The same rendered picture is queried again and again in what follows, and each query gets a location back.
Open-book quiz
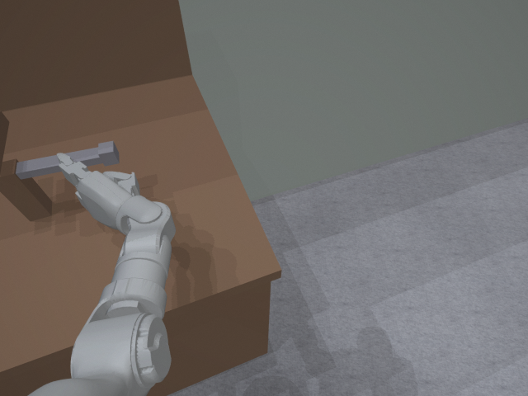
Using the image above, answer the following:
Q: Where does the left robot upper arm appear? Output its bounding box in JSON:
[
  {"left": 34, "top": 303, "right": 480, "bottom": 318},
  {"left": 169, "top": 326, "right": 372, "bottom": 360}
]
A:
[{"left": 28, "top": 312, "right": 172, "bottom": 396}]

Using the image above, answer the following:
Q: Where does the left robot hand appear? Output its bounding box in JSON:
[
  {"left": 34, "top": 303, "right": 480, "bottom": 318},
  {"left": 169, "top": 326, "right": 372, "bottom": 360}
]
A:
[{"left": 57, "top": 153, "right": 140, "bottom": 230}]

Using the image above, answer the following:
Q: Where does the tap lever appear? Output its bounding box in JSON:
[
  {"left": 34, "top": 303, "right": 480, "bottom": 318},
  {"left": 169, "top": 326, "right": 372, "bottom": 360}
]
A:
[{"left": 16, "top": 141, "right": 120, "bottom": 179}]

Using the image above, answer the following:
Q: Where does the robot left forearm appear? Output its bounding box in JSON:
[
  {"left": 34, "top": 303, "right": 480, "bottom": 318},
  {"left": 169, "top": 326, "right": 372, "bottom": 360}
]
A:
[{"left": 70, "top": 196, "right": 176, "bottom": 378}]

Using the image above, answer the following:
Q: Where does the counter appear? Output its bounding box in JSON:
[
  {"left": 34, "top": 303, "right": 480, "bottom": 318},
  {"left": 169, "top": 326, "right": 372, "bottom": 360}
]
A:
[{"left": 0, "top": 0, "right": 281, "bottom": 396}]

